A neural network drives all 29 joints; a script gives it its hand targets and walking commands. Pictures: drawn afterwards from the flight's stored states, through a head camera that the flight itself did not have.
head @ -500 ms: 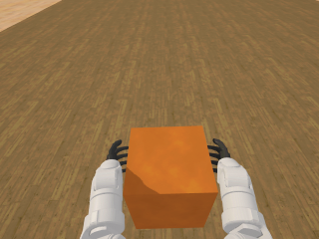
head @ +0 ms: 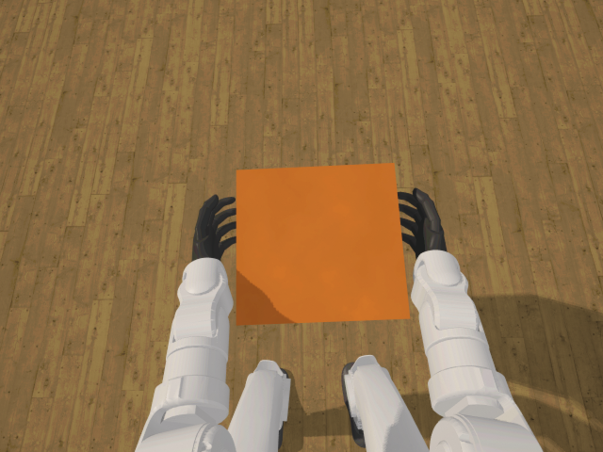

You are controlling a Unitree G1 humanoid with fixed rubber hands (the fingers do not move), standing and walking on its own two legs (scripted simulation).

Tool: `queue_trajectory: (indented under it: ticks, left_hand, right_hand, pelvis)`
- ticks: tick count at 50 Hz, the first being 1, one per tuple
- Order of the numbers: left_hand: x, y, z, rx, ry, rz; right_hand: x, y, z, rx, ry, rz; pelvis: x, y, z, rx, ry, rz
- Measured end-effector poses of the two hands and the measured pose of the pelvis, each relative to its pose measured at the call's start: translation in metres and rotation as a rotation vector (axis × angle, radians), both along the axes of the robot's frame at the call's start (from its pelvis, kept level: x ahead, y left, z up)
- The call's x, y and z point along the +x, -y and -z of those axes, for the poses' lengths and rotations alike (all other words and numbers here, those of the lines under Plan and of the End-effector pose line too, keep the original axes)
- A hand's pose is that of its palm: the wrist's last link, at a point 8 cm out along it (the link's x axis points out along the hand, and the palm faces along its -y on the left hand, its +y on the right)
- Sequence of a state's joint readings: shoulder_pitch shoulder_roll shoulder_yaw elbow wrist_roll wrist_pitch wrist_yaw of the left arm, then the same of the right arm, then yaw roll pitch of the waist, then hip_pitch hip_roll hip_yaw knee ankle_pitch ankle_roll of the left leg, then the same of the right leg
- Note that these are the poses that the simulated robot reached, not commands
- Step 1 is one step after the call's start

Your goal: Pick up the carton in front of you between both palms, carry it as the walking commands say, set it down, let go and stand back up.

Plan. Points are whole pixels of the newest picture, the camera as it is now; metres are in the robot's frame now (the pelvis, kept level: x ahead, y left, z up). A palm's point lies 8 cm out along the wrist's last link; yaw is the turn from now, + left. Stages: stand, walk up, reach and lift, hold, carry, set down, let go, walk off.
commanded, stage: set down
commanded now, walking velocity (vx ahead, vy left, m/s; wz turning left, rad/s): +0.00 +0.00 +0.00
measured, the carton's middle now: (316, 254) +0.39 +0.00 -0.16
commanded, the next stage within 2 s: none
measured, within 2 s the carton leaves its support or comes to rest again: rests again in 1.58 s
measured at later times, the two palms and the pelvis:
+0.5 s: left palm (237, 252) +0.41 +0.14 -0.23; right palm (403, 246) +0.41 -0.16 -0.23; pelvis -0.03 +0.00 -0.13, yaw +1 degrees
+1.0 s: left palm (254, 256) +0.44 +0.13 -0.38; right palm (388, 249) +0.45 -0.17 -0.38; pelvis -0.05 +0.00 -0.25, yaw +1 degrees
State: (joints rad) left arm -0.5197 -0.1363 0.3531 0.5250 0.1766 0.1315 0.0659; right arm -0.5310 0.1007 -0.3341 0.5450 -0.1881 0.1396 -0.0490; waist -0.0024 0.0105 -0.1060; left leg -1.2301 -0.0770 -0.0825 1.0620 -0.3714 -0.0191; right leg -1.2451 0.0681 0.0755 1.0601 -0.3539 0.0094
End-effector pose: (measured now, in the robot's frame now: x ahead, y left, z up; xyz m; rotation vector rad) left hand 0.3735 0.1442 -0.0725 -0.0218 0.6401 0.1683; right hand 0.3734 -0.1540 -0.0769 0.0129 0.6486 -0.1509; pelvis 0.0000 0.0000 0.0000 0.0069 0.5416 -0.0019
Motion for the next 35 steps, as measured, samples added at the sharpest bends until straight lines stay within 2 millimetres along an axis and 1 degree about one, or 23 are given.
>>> queue_trajectory:
  ticks: [5,9,25,35]
  left_hand:
    - [0.013,0.001,0.019,-0.003,-0.002,-0.002]
    - [0.019,0.002,0.040,-0.002,-0.022,0.001]
    - [0.040,0.007,0.153,0.002,-0.032,0.006]
    - [0.052,0.010,0.216,0.003,-0.050,0.006]
  right_hand:
    - [0.012,0.001,0.020,0.005,-0.002,0.004]
    - [0.018,0.002,0.041,0.000,-0.022,0.003]
    - [0.041,0.008,0.151,-0.008,-0.032,-0.006]
    - [0.054,0.011,0.213,-0.011,-0.048,-0.012]
  pelvis:
    - [-0.006,0.000,0.026,0.001,-0.047,0.000]
    - [-0.011,-0.001,0.045,0.002,-0.085,-0.002]
    - [-0.028,-0.001,0.134,0.005,-0.210,-0.005]
    - [-0.037,0.000,0.181,0.007,-0.235,-0.008]
